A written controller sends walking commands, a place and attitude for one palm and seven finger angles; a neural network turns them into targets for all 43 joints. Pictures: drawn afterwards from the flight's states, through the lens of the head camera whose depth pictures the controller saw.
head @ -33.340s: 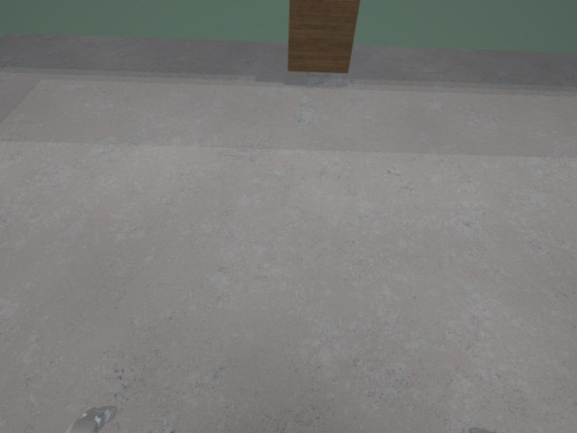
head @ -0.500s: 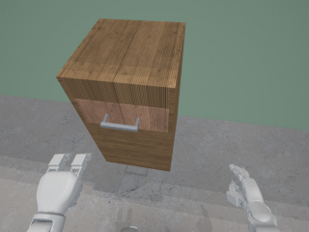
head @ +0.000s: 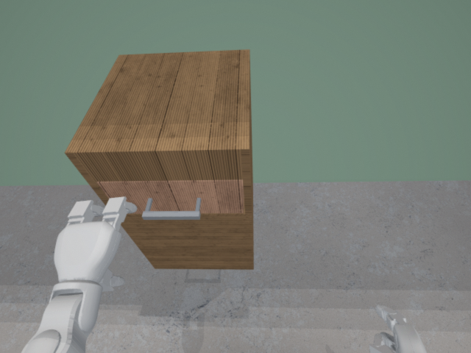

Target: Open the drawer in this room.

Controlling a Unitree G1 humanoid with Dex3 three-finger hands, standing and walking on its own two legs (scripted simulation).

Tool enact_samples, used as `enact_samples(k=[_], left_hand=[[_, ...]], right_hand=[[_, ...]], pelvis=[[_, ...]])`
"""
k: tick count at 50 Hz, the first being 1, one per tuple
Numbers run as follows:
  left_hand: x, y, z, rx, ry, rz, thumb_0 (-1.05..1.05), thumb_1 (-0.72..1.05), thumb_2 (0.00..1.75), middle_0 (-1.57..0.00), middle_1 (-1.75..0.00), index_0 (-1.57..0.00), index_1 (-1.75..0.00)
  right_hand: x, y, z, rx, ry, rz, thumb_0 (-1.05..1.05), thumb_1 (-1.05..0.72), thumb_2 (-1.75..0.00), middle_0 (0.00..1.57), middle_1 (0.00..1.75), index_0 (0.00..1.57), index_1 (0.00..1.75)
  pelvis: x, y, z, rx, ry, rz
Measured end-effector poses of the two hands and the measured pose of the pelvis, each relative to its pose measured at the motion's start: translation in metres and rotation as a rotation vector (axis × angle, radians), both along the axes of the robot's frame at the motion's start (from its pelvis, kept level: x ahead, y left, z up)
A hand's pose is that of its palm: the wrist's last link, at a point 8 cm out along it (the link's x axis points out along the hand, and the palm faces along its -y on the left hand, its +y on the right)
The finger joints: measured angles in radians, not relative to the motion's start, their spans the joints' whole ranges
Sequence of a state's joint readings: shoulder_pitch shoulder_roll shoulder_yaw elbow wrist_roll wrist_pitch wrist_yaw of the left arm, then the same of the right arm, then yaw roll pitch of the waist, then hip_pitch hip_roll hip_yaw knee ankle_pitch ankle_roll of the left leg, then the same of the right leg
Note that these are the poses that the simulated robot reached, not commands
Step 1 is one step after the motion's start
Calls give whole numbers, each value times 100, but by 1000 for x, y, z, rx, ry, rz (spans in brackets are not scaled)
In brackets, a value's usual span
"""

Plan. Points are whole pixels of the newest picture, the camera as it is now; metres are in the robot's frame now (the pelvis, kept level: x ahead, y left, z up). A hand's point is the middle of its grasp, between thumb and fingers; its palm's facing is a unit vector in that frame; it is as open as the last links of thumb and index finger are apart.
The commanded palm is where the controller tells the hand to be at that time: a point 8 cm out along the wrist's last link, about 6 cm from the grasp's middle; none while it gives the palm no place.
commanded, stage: raise the hand with hooked fingers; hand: left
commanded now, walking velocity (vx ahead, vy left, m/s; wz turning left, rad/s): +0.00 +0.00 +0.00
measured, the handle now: (172, 208) +0.49 +0.24 -0.20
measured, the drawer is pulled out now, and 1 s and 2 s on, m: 0.00 0.00 0.00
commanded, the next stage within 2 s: move the hooked fingers above the handle in 0.80 s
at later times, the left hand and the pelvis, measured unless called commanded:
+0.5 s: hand (84, 201) +0.32 +0.28 +0.09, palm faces +0.02 -0.07 -1.00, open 13.8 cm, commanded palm +0.29 +0.28 +0.15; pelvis +0.01 +0.03 +0.02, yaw +1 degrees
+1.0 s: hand (104, 209) +0.32 +0.26 +0.07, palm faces -0.03 -0.09 -1.00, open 13.9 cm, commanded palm +0.31 +0.26 +0.13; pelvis +0.02 +0.01 +0.02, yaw +1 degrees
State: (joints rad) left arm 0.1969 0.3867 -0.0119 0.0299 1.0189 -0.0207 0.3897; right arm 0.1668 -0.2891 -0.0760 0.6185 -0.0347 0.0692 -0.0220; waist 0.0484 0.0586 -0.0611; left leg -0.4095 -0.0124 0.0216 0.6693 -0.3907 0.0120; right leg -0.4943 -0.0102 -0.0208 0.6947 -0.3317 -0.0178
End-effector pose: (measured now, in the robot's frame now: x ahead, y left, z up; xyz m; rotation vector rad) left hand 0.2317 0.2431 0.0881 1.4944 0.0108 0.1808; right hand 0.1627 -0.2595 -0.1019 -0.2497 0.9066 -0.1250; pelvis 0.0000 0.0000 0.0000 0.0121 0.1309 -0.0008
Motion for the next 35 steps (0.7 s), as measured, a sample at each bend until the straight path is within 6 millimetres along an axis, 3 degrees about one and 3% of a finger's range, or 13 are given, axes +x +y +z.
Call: enact_samples(k=[4,10,17,22,26,35], left_hand=[[17,13,11,-15,0,64,0,-28,39,-30,-106,-31,-106],[36,12,25,-37,65,28,0,-40,34,-31,-114,-31,-114],[51,25,43,-8,74,-9,0,-47,31,-32,-118,-32,-119],[61,38,58,1,72,3,0,-49,30,-32,-119,-32,-120],[69,42,58,-12,111,3,0,-49,30,-32,-120,-32,-120],[62,23,42,-36,150,-108,0,-49,30,-32,-120,-32,-120]], right_hand=[[16,21,9,40,-60,1,1,-91,-90,20,30,20,29],[37,60,25,90,-125,54,1,-90,-90,20,30,20,29],[44,89,30,118,-108,113,1,-90,-90,20,30,21,29],[39,92,24,120,-57,119,1,-90,-90,20,30,21,29],[31,85,20,117,-17,104,1,-90,-90,20,30,21,29],[15,59,15,70,48,66,1,-90,-90,20,30,21,29]], pelvis=[[0,10,3,-4,-23,-1],[3,21,10,-8,-62,-2],[7,28,16,-16,-83,7],[10,31,19,-20,-83,19],[12,32,20,-21,-75,19],[17,29,21,-21,-57,14]])
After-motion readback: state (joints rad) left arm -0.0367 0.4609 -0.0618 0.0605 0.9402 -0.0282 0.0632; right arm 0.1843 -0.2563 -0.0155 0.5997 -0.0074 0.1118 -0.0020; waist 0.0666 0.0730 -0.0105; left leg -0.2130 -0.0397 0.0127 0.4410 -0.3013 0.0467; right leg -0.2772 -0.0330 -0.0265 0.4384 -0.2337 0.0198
